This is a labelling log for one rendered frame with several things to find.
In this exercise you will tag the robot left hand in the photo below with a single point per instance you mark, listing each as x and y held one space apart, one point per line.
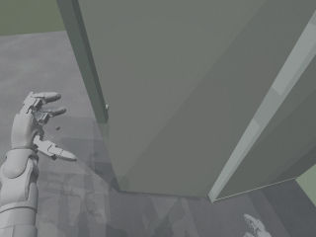
29 121

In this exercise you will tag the handle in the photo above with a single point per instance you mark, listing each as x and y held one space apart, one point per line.
74 25

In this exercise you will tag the robot right hand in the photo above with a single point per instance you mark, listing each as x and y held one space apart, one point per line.
256 226

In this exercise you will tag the fridge door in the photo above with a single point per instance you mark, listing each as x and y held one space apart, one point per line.
183 79

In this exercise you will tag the robot left forearm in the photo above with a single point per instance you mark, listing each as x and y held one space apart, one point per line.
19 194

